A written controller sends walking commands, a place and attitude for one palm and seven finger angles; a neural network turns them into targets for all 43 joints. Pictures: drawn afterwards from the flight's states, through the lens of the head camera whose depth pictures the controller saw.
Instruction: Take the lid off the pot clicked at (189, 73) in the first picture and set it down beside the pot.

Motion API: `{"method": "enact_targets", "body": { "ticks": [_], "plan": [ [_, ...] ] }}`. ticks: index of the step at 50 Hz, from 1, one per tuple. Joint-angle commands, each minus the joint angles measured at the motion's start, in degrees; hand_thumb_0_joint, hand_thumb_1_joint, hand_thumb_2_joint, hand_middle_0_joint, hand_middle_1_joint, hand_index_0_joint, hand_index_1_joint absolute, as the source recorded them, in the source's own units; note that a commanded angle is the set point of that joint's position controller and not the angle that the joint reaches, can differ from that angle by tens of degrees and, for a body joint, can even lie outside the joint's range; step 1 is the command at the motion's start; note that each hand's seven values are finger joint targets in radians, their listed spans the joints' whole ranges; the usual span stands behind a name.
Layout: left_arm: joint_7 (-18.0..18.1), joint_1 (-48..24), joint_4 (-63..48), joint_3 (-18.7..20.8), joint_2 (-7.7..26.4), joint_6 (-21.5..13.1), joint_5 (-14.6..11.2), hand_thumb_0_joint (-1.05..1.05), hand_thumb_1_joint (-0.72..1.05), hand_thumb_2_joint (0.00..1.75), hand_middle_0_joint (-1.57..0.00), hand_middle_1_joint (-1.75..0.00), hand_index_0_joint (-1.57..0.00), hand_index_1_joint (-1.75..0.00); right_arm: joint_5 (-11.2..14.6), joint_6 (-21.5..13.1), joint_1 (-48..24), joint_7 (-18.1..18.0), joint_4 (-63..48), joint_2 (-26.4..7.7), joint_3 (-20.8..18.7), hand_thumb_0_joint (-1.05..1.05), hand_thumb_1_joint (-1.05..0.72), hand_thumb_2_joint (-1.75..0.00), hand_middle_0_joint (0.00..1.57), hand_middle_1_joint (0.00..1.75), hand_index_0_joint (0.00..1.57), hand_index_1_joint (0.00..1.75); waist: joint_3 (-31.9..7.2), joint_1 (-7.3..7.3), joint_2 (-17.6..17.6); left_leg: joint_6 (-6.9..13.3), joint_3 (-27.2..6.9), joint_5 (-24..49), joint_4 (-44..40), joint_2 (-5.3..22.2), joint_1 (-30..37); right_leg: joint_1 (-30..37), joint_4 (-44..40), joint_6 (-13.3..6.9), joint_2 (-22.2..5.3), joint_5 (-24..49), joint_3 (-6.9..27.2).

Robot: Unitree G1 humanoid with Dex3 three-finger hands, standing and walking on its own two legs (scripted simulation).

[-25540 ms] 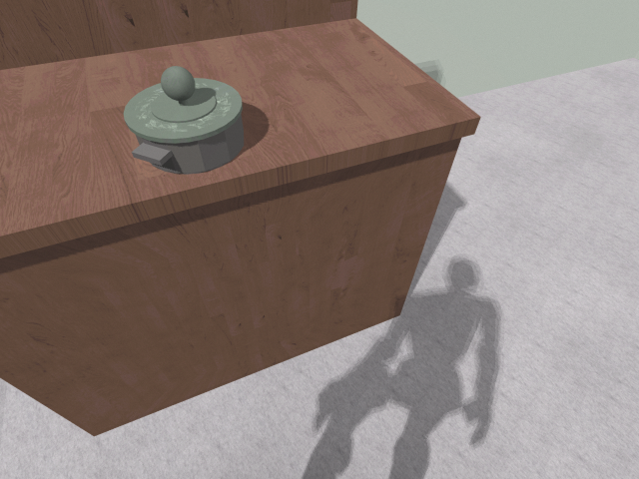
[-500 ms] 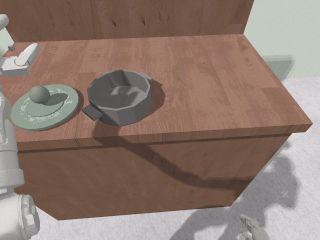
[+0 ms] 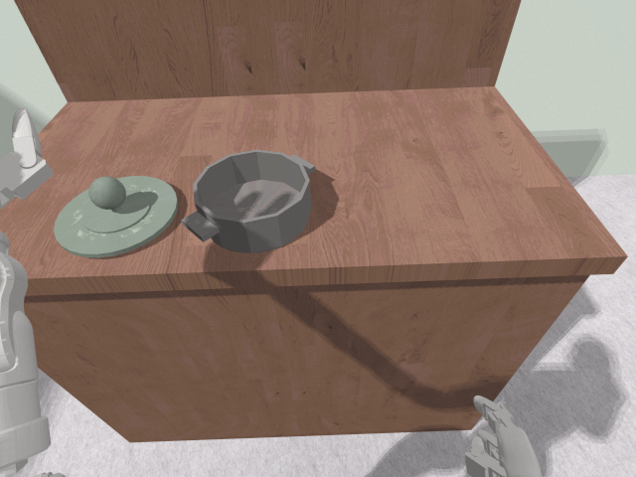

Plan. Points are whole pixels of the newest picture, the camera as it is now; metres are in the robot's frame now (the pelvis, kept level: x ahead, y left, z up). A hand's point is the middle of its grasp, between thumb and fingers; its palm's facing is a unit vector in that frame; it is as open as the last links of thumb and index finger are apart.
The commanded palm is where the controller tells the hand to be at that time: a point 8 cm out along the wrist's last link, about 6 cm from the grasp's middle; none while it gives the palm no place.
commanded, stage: draw the hand back to the body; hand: left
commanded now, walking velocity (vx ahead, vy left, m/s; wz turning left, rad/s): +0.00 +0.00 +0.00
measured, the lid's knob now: (107, 193) +0.46 +0.39 +0.11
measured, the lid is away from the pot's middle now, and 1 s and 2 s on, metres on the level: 0.23 0.23 0.23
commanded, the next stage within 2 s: step back with the hand held close in 0.90 s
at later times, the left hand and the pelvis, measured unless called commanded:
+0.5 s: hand out of the picture +0.21 +0.27 +0.29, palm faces +0.54 -0.82 -0.21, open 7.4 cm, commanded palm +0.15 +0.30 +0.28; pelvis -0.01 +0.01 +0.00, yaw +0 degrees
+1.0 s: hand out of the picture +0.16 +0.25 +0.28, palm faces +0.54 -0.79 -0.29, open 7.4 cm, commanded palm +0.11 +0.29 +0.28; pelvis -0.02 +0.01 +0.00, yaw +1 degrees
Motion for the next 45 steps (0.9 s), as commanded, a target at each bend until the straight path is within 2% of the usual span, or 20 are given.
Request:
{"method": "enact_targets", "body": {
  "ticks": [1,4,5,8,12,16,17,18,21,22,23,27,28,31,34,37,39,40,44,45],
  "plan": [
    [0.3,-15.0,-16.1,4.3,15.1,-3.0,-0.5,0.00,0.87,0.90,-0.21,-0.31,-0.21,-0.31,-0.3,-3.1,-7.1,-0.7,-8.4,-5.7,-2.4,0.00,-0.90,-0.90,0.20,0.30,0.20,0.30,-12.3,0.22,0.2,4.3,4.1,16.2,-1.3,-2.6,5.1,2.0,-2.6,-1.3,0.4,19.3,-3.4],
    [0.4,-13.5,-18.7,4.0,14.1,-2.9,-0.5,0.00,0.90,0.90,-0.20,-0.30,-0.20,-0.30,-0.4,-3.3,-7.6,-0.7,-8.2,-5.4,-2.3,0.00,-0.90,-0.90,0.20,0.30,0.20,0.30,-11.9,0.20,2.0,4.0,4.0,16.2,-1.4,-2.5,5.6,1.5,-2.7,-1.5,0.4,18.8,-3.4],
    [0.5,-11.9,-17.8,4.2,13.6,-2.8,-0.6,0.00,0.90,0.90,-0.20,-0.30,-0.20,-0.30,-0.6,-3.5,-7.6,-0.8,-8.1,-5.3,-2.3,0.00,-0.90,-0.90,0.20,0.30,0.20,0.30,-10.5,0.19,-0.4,4.1,3.8,15.3,-1.7,-2.5,4.9,1.1,-2.9,-1.4,0.5,17.9,-3.6],
    [0.3,-8.7,-19.3,4.1,12.5,-2.7,-0.8,0.00,0.90,0.90,-0.20,-0.30,-0.20,-0.30,-0.5,-3.5,-7.9,-0.8,-8.1,-5.1,-2.2,0.00,-0.90,-0.90,0.20,0.30,0.20,0.30,-9.2,0.34,0.6,4.1,3.7,14.8,-2.0,-2.4,4.7,0.9,-3.2,-1.5,0.5,17.0,-3.6],
    [0.3,-6.4,-25.5,3.5,11.1,-3.3,-0.8,0.00,0.90,0.90,-0.20,-0.30,-0.20,-0.30,-0.9,-4.1,-8.6,-0.7,-8.5,-4.8,-2.3,0.00,-0.90,-0.90,0.20,0.30,0.20,0.30,-10.4,0.67,1.5,3.9,3.3,15.3,-2.1,-2.5,5.2,1.5,-2.8,-1.6,0.5,16.9,-3.6],
    [0.4,-1.9,-26.8,3.8,10.2,-3.2,-0.9,0.00,0.90,0.90,-0.20,-0.30,-0.20,-0.30,-1.2,-4.4,-8.4,-0.7,-8.4,-4.6,-2.3,0.00,-0.90,-0.90,0.20,0.30,0.20,0.30,-8.5,0.78,0.6,3.8,2.9,13.6,-2.5,-2.3,4.6,0.8,-3.1,-1.7,0.5,14.8,-3.7],
    [0.4,-0.5,-28.9,4.2,10.4,-3.4,-0.8,0.00,0.90,0.90,-0.20,-0.30,-0.20,-0.30,-1.2,-4.5,-8.4,-0.6,-8.7,-4.6,-2.4,0.00,-0.90,-0.90,0.20,0.30,0.20,0.30,-9.7,1.00,1.5,3.8,2.9,14.2,-2.3,-2.3,4.9,1.4,-2.9,-1.7,0.4,15.4,-3.6],
    [0.3,1.5,-27.7,4.5,10.2,-3.3,-1.0,0.00,0.90,0.90,-0.20,-0.30,-0.20,-0.30,-1.2,-4.6,-8.5,-0.6,-8.5,-4.5,-2.2,0.00,-0.90,-0.90,0.20,0.30,0.20,0.30,-8.0,0.98,0.6,3.9,2.9,14.2,-2.3,-2.2,4.7,0.7,-3.1,-1.7,0.5,15.4,-3.7],
    [0.1,4.3,-30.1,4.6,9.7,-3.4,-1.2,0.00,0.90,0.90,-0.20,-0.30,-0.20,-0.30,-1.4,-4.6,-8.5,-0.4,-8.7,-4.4,-2.3,0.00,-0.90,-0.90,0.20,0.30,0.20,0.30,-6.9,1.10,-0.5,3.7,2.6,12.7,-2.7,-2.1,3.4,0.8,-3.4,-1.7,0.4,13.8,-3.8],
    [0.0,4.7,-31.5,3.8,8.9,-3.6,-1.0,0.00,0.90,0.90,-0.20,-0.30,-0.20,-0.30,-1.4,-4.7,-8.6,-0.3,-8.8,-4.4,-2.4,0.00,-0.90,-0.90,0.20,0.30,0.20,0.30,-7.6,1.03,-0.1,3.7,2.6,13.0,-2.5,-2.1,3.8,0.8,-3.3,-1.7,0.3,14.0,-3.7],
    [-0.1,5.6,-33.6,3.6,8.8,-3.9,-0.9,0.00,0.90,0.90,-0.20,-0.30,-0.20,-0.30,-1.3,-5.0,-8.7,-0.2,-9.1,-4.3,-2.3,0.00,-0.90,-0.90,0.20,0.30,0.20,0.30,-8.2,1.04,2.1,3.7,2.7,13.2,-2.3,-2.1,4.8,0.8,-3.2,-1.7,0.3,14.1,-3.6],
    [0.1,10.4,-35.2,4.8,8.9,-4.0,-1.0,0.00,0.90,0.90,-0.20,-0.30,-0.20,-0.30,-1.6,-5.3,-8.3,-0.1,-8.9,-4.1,-2.5,0.00,-0.90,-0.90,0.20,0.30,0.20,0.30,-6.6,1.27,0.0,3.6,2.3,11.7,-2.4,-2.0,3.4,0.4,-3.6,-1.7,0.2,12.6,-3.7],
    [-0.1,11.3,-36.6,4.0,8.2,-4.1,-0.8,0.00,0.90,0.90,-0.20,-0.30,-0.20,-0.30,-1.5,-5.5,-8.6,0.0,-9.1,-4.0,-2.3,0.00,-0.90,-0.90,0.20,0.30,0.20,0.30,-6.4,1.20,2.0,3.5,2.4,11.5,-2.3,-2.0,3.8,0.1,-3.6,-1.8,0.2,12.2,-3.7],
    [0.1,13.8,-37.6,4.1,8.0,-4.0,-0.9,0.00,0.90,0.90,-0.20,-0.30,-0.20,-0.30,-1.8,-5.6,-8.1,-0.1,-9.2,-3.9,-2.4,0.00,-0.90,-0.90,0.20,0.30,0.20,0.30,-5.4,1.21,-0.3,3.5,2.0,10.4,-2.5,-1.9,3.0,-0.4,-3.9,-1.7,0.2,10.8,-4.0],
    [0.1,18.0,-41.1,4.2,7.5,-4.3,-0.6,0.00,0.90,0.90,-0.20,-0.30,-0.20,-0.30,-1.8,-6.0,-8.0,0.0,-9.5,-3.7,-2.5,0.00,-0.90,-0.90,0.20,0.30,0.20,0.30,-6.4,1.54,2.3,3.3,2.1,11.1,-1.9,-2.0,3.5,-0.1,-3.6,-1.9,0.1,11.5,-3.7],
    [0.2,20.8,-42.0,4.5,7.5,-4.1,-0.6,0.00,0.90,0.90,-0.20,-0.30,-0.20,-0.30,-1.9,-6.3,-7.6,-0.1,-9.8,-3.5,-2.5,0.00,-0.90,-0.90,0.20,0.30,0.20,0.30,-5.1,1.62,0.4,3.4,2.1,10.6,-1.8,-1.9,2.8,-0.6,-3.8,-1.7,0.1,11.2,-3.8],
    [0.5,19.5,-41.5,5.0,8.1,-4.0,-0.6,0.00,0.90,0.90,-0.20,-0.30,-0.20,-0.30,-1.8,-6.4,-7.5,-0.4,-9.5,-3.6,-2.4,0.00,-0.90,-0.90,0.20,0.30,0.20,0.30,-4.2,1.21,0.4,3.4,2.1,9.6,-1.7,-1.9,2.6,-1.3,-4.3,-1.8,0.1,10.2,-3.6],
    [0.5,18.7,-40.3,4.0,6.9,-3.8,-0.6,0.00,0.90,0.90,-0.20,-0.30,-0.20,-0.30,-1.8,-6.3,-7.5,-0.5,-9.2,-3.5,-2.3,0.00,-0.90,-0.90,0.20,0.30,0.20,0.30,-2.7,0.86,-0.7,3.5,2.0,8.7,-1.9,-1.8,2.2,-2.1,-4.6,-1.7,0.1,8.9,-3.8],
    [0.5,19.4,-41.2,3.1,6.4,-3.9,-0.2,0.00,0.90,0.90,-0.20,-0.30,-0.20,-0.30,-1.9,-6.7,-7.5,-0.6,-9.5,-3.3,-2.2,0.00,-0.90,-0.90,0.20,0.30,0.20,0.30,-2.7,1.12,2.2,3.5,1.8,7.4,-2.0,-1.9,3.1,-2.6,-4.8,-1.9,0.1,7.1,-3.6],
    [0.5,19.7,-40.8,3.1,6.2,-3.7,-0.4,0.00,0.90,0.90,-0.20,-0.30,-0.20,-0.30,-1.9,-6.6,-7.5,-0.6,-9.5,-3.3,-2.2,0.00,-0.90,-0.90,0.20,0.30,0.20,0.30,-2.3,1.11,0.4,3.5,1.6,7.4,-2.2,-1.8,2.7,-2.5,-4.8,-1.8,0.0,7.2,-3.7]
  ]
}}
